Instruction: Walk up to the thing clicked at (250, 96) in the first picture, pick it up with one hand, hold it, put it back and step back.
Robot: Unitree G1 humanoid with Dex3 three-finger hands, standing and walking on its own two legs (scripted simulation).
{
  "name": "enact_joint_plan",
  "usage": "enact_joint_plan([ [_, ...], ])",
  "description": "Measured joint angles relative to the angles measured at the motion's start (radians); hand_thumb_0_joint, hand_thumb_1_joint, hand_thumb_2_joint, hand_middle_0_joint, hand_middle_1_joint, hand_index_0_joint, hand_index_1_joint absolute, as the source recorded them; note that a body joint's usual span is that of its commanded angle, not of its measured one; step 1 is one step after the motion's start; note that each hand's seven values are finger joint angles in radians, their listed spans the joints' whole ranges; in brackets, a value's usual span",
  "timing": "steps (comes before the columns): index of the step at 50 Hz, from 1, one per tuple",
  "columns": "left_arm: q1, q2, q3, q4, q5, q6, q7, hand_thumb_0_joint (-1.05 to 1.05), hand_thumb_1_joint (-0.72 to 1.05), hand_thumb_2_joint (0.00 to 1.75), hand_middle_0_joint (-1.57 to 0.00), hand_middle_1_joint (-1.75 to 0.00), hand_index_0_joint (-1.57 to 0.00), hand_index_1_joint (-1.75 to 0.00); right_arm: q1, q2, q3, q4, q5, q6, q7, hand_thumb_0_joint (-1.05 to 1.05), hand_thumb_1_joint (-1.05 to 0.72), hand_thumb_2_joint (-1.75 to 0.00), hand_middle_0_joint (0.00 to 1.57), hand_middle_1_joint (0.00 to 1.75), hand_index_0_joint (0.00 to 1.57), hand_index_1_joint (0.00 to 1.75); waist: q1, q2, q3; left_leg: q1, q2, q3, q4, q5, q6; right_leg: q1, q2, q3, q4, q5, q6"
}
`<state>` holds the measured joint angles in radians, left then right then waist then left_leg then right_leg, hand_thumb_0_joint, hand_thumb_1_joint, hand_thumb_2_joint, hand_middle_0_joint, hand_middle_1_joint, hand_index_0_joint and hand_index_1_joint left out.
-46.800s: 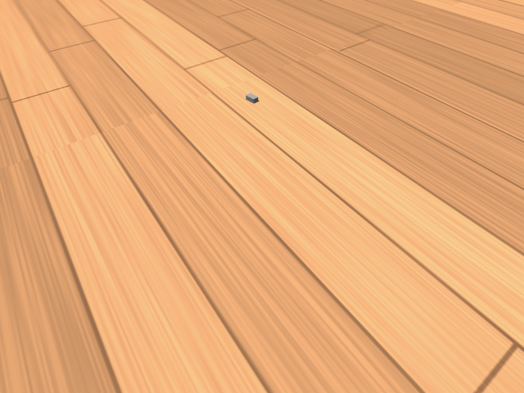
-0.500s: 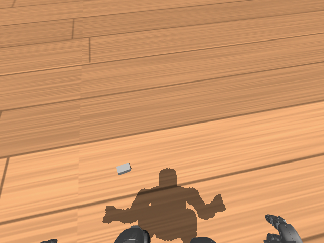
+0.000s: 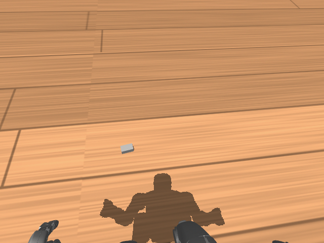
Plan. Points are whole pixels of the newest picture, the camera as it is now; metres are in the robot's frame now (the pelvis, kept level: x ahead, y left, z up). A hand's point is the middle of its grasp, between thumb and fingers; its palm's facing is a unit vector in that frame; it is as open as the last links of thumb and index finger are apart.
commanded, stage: step back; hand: left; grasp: from above
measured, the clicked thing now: (127, 148) +0.74 +0.19 -0.75
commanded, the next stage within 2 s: stand in 1.98 s
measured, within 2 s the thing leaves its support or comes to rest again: neither
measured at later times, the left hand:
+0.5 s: hand out of the picture -0.06 +0.25 -0.14, palm faces -0.03 -0.90 -0.43, open 7.4 cm
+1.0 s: hand out of the picture -0.28 +0.21 -0.15, palm faces -0.05 -0.92 -0.39, open 7.4 cm
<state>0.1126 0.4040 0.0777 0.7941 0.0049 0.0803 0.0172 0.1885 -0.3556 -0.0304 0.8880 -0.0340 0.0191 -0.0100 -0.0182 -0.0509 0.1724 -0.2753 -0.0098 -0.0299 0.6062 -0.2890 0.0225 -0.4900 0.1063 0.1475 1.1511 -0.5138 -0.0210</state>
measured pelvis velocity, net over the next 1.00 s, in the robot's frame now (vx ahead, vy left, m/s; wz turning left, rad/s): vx -0.34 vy -0.05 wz -0.08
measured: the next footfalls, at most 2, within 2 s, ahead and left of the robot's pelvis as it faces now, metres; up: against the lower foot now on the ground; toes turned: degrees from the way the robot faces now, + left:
right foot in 0.22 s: -0.08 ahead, -0.16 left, +0.00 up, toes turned -2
left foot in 0.54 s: -0.17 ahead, +0.09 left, +0.00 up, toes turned -1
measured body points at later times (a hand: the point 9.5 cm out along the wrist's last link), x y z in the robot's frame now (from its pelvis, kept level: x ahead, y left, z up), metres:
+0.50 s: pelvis -0.17 -0.03 -0.01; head -0.12 -0.03 +0.44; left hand -0.06 +0.29 -0.11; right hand -0.09 -0.35 -0.13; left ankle -0.20 +0.10 -0.70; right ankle -0.12 -0.16 -0.73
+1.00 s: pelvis -0.34 -0.05 +0.00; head -0.32 -0.06 +0.45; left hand -0.28 +0.26 -0.12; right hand -0.25 -0.38 -0.12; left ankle -0.26 +0.09 -0.69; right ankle -0.35 -0.17 -0.73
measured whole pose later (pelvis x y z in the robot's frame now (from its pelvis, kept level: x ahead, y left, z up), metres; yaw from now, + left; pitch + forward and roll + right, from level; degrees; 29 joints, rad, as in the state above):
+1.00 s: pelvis -0.34 -0.05 +0.00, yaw -4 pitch -3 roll +1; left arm 0.26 0.36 0.07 0.95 0.05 0.03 -0.01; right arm 0.17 -0.41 -0.05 0.90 -0.03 0.04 -0.01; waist 0.04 0.02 0.08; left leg -0.47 -0.03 -0.11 0.89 -0.41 -0.01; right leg -0.23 0.01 0.04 0.64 -0.37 -0.03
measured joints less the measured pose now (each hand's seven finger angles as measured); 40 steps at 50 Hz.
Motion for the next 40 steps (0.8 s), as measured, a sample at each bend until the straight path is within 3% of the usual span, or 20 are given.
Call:
enact_joint_plan([
  [4, 0.031, 0.002, 0.006, 0.005, 0.004, -0.004, -0.007, 0.01, 0.91, 0.9, -0.2, -0.3, -0.2, -0.3, -0.034, 0.002, -0.001, -0.032, 0.001, -0.004, -0.01, 0.0, -0.9, -0.9, 0.21, 0.3, 0.2, 0.3, 0.011, 0.009, -0.001, -0.038, 0.027, 0.016, -0.012, 0.043, 0.0, 0.052, -0.006, -0.005, 0.022, -0.004, 0.033],
  [8, 0.055, 0.006, 0.007, 0.018, 0.007, -0.008, -0.014, 0.01, 0.91, 0.9, -0.2, -0.3, -0.2, -0.3, -0.072, -0.011, -0.003, -0.07, -0.001, -0.007, -0.012, 0.0, -0.9, -0.9, 0.21, 0.3, 0.2, 0.3, 0.022, 0.021, 0.008, -0.096, 0.054, 0.037, 0.017, 0.071, -0.014, 0.155, -0.064, -0.039, -0.196, 0.002, 0.041],
  [11, 0.068, 0.006, 0.007, 0.035, 0.01, -0.02, -0.021, 0.01, 0.91, 0.9, -0.2, -0.3, -0.2, -0.3, -0.092, -0.03, -0.003, -0.086, 0.005, 0.003, -0.005, 0.0, -0.9, -0.9, 0.21, 0.3, 0.2, 0.3, 0.032, 0.034, 0.002, -0.156, 0.072, 0.047, 0.064, 0.083, -0.035, 0.252, -0.098, -0.082, -0.449, 0.092, 0.021],
  [13, 0.07, -0.022, 0.005, 0.057, 0.022, -0.028, -0.024, 0.01, 0.91, 0.9, -0.2, -0.3, -0.2, -0.3, -0.107, -0.054, -0.013, -0.077, 0.015, 0.017, -0.007, 0.0, -0.9, -0.9, 0.21, 0.3, 0.2, 0.3, 0.019, 0.096, 0.011, -0.192, 0.089, -0.005, 0.109, 0.054, -0.036, 0.258, -0.067, -0.118, -0.48, 0.11, 0.026],
  [15, 0.09, -0.03, -0.006, 0.056, 0.028, -0.025, -0.033, 0.01, 0.91, 0.9, -0.2, -0.3, -0.2, -0.3, -0.095, -0.053, -0.021, -0.06, 0.021, 0.031, -0.017, 0.0, -0.9, -0.9, 0.21, 0.3, 0.2, 0.3, 0.031, 0.084, -0.007, -0.233, 0.014, -0.056, 0.247, -0.125, -0.034, 0.223, -0.088, -0.109, -0.452, 0.122, 0.019],
  [16, 0.098, -0.034, -0.01, 0.056, 0.028, -0.024, -0.032, 0.01, 0.91, 0.9, -0.2, -0.3, -0.2, -0.3, -0.084, -0.054, -0.021, -0.053, 0.024, 0.034, -0.018, 0.0, -0.9, -0.9, 0.21, 0.3, 0.2, 0.3, 0.04, 0.073, -0.014, -0.247, -0.026, -0.074, 0.335, -0.164, -0.034, 0.214, -0.102, -0.1, -0.455, 0.134, 0.016],
  [18, 0.105, -0.044, -0.015, 0.057, 0.031, -0.02, -0.027, 0.01, 0.91, 0.9, -0.2, -0.3, -0.21, -0.3, -0.059, -0.061, -0.022, -0.044, 0.03, 0.032, -0.018, 0.0, -0.91, -0.9, 0.21, 0.3, 0.2, 0.3, 0.044, 0.068, -0.026, -0.256, -0.079, -0.093, 0.465, -0.179, -0.032, 0.203, -0.122, -0.098, -0.479, 0.167, 0.017],
  [20, 0.101, -0.046, -0.015, 0.049, 0.036, -0.018, -0.021, 0.01, 0.91, 0.9, -0.2, -0.3, -0.21, -0.3, -0.033, -0.065, -0.021, -0.039, 0.029, 0.027, -0.018, 0.0, -0.91, -0.9, 0.21, 0.3, 0.2, 0.3, 0.041, 0.066, -0.032, -0.233, -0.095, -0.087, 0.519, -0.188, -0.037, 0.185, -0.133, -0.104, -0.494, 0.194, 0.018],
  [25, 0.054, -0.024, -0.014, -0.004, 0.038, -0.025, -0.005, 0.01, 0.9, 0.9, -0.21, -0.3, -0.21, -0.3, 0.01, -0.054, -0.018, -0.021, 0.019, 0.024, -0.015, 0.0, -0.91, -0.9, 0.2, 0.3, 0.2, 0.3, 0.024, 0.055, -0.016, -0.072, -0.05, -0.03, 0.288, -0.225, -0.039, 0.124, -0.154, -0.149, -0.485, 0.239, 0.027],
  [27, 0.028, -0.01, -0.015, -0.025, 0.028, -0.022, -0.003, 0.01, 0.9, 0.9, -0.21, -0.3, -0.21, -0.3, 0.018, -0.045, -0.018, -0.015, 0.014, 0.017, -0.012, 0.0, -0.91, -0.9, 0.2, 0.3, 0.2, 0.3, 0.016, 0.044, -0.006, 0.013, -0.03, -0.001, 0.085, -0.119, -0.027, 0.085, -0.166, -0.166, -0.445, 0.241, 0.035],
  [28, 0.009, 0.003, -0.012, -0.028, 0.024, -0.018, -0.003, 0.01, 0.9, 0.9, -0.2, -0.3, -0.21, -0.3, 0.009, -0.028, -0.02, -0.004, 0.009, 0.013, -0.013, 0.0, -0.91, -0.9, 0.2, 0.3, 0.2, 0.3, 0.02, 0.009, 0.014, 0.026, -0.05, 0.016, 0.052, -0.079, -0.012, 0.07, -0.187, -0.152, -0.419, 0.241, 0.038],
  [29, -0.005, 0.008, -0.009, -0.025, 0.019, -0.013, -0.001, 0.01, 0.91, 0.9, -0.2, -0.3, -0.21, -0.3, 0.003, -0.015, -0.017, 0.003, 0.006, 0.014, -0.009, 0.0, -0.91, -0.9, 0.2, 0.3, 0.2, 0.3, 0.03, -0.015, 0.028, 0.024, -0.06, 0.03, 0.052, -0.068, -0.003, 0.056, -0.184, -0.125, -0.393, 0.223, 0.027],
  [32, -0.015, 0.002, -0.009, -0.004, 0.012, 0.005, 0.005, 0.01, 0.91, 0.9, -0.2, -0.3, -0.2, -0.3, -0.001, -0.002, -0.002, 0.002, 0.002, 0.011, 0.003, 0.0, -0.91, -0.9, 0.21, 0.3, 0.2, 0.3, 0.014, 0.002, 0.021, -0.008, -0.027, 0.013, 0.061, -0.041, 0.005, 0.008, -0.073, -0.049, -0.161, 0.01, 0.007],
  [34, -0.01, 0.003, -0.009, 0.005, 0.004, 0.008, 0.004, 0.01, 0.91, 0.9, -0.2, -0.3, -0.2, -0.3, -0.006, 0.005, 0.005, -0.001, -0.001, 0.009, -0.002, 0.0, -0.9, -0.9, 0.21, 0.3, 0.2, 0.3, 0.014, 0.002, 0.007, -0.018, -0.009, 0.012, 0.032, -0.005, 0.002, -0.008, -0.023, -0.013, -0.014, -0.008, -0.001],
  [37, 0.011, 0.001, -0.007, 0.012, 0.005, 0.0, -0.003, 0.01, 0.91, 0.9, -0.2, -0.3, -0.2, -0.3, -0.027, 0.003, 0.004, -0.014, -0.004, 0.008, -0.007, 0.0, -0.9, -0.9, 0.21, 0.3, 0.2, 0.3, 0.02, 0.008, -0.007, -0.043, 0.017, 0.02, 0.005, 0.04, -0.001, 0.023, -0.01, -0.012, 0.05, -0.004, 0.017],
  [40, 0.042, 0.0, -0.008, 0.031, 0.011, -0.011, -0.015, 0.01, 0.91, 0.9, -0.2, -0.3, -0.2, -0.3, -0.054, -0.007, -0.002, -0.033, -0.007, 0.0, -0.007, 0.0, -0.9, -0.9, 0.21, 0.3, 0.2, 0.3, 0.026, 0.018, -0.018, -0.074, 0.043, 0.037, -0.001, 0.071, -0.004, 0.118, -0.048, -0.04, -0.108, -0.005, 0.03],
])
